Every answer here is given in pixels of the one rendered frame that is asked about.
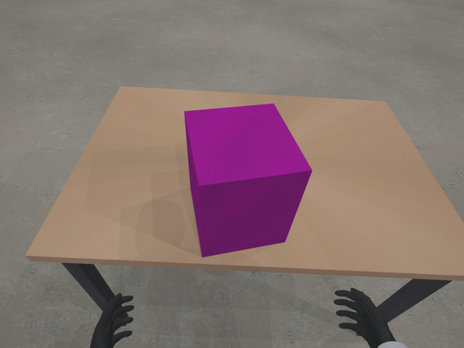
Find table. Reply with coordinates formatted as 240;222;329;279
25;86;464;336

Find carton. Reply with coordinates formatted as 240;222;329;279
184;104;312;257

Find right robot hand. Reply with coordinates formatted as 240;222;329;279
333;288;396;348

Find left robot hand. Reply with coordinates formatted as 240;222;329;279
90;293;134;348

